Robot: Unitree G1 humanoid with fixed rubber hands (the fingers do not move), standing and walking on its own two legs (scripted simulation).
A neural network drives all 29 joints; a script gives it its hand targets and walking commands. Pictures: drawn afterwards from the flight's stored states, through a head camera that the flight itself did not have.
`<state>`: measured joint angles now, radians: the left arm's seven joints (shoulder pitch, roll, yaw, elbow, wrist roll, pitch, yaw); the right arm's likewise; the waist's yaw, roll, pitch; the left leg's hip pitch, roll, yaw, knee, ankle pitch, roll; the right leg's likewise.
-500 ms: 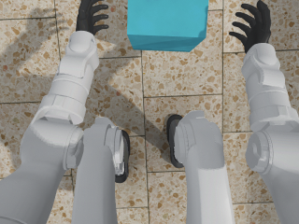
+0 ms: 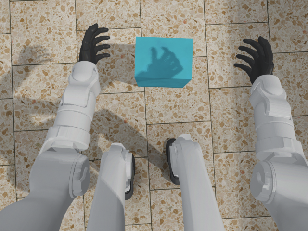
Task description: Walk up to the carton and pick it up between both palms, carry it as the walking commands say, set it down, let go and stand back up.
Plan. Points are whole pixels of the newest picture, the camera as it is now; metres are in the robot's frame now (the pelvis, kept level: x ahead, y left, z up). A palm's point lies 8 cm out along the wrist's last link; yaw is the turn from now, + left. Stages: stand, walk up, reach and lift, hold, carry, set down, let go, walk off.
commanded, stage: set down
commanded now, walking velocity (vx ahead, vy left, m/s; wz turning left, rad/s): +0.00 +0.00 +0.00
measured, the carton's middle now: (162, 65) +0.57 -0.09 -0.43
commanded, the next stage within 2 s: let go in 0.52 s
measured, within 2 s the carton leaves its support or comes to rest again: neither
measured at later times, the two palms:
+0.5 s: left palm (53, 32) +0.51 +0.12 +0.03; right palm (306, 48) +0.45 -0.28 +0.03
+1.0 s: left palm out of the picture +0.37 +0.18 +0.12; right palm out of the picture +0.33 -0.27 +0.12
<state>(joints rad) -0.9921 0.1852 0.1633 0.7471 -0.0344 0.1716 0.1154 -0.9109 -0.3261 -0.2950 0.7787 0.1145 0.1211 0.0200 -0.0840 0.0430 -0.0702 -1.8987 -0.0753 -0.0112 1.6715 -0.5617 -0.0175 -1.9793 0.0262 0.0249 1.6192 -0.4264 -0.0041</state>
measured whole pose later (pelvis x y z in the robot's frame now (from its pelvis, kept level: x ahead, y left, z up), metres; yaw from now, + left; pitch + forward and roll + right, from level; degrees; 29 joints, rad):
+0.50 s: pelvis +0.03 -0.01 +0.13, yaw +0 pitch +41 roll +2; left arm -0.87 0.17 0.21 0.78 0.03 0.10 0.05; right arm -0.83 -0.24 -0.35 0.82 0.01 0.06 0.05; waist -0.08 0.04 -0.10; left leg -1.44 -0.07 -0.05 1.12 -0.40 -0.02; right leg -1.51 0.02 0.02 1.08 -0.29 -0.02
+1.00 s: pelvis +0.07 -0.01 +0.21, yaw -1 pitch +26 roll +1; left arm -0.18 0.13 0.13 0.51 0.07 0.07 0.05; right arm -0.15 -0.23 -0.17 0.53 -0.02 0.04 0.12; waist -0.04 0.01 -0.09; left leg -0.88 -0.04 -0.07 0.75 -0.33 -0.02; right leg -0.95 0.04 0.02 0.73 -0.24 -0.03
